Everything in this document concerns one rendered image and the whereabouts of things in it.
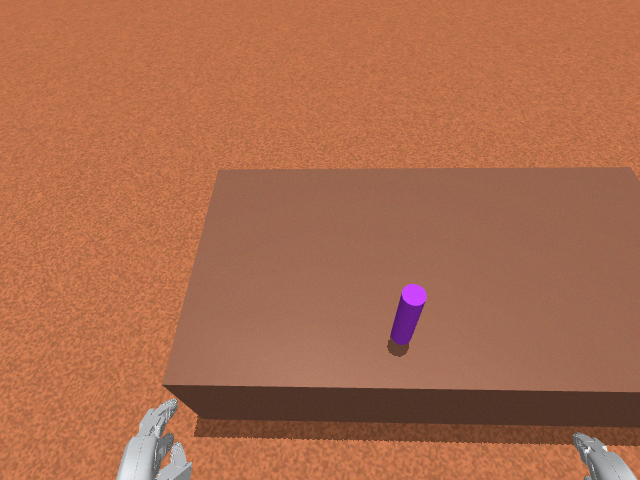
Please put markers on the left robot hand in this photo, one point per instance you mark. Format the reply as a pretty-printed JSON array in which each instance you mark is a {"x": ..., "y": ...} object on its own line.
[{"x": 144, "y": 452}]

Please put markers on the right robot hand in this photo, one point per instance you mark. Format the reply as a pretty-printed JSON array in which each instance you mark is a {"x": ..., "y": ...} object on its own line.
[{"x": 603, "y": 465}]

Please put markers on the can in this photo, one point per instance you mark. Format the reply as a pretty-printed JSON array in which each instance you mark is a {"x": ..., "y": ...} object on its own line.
[{"x": 410, "y": 306}]

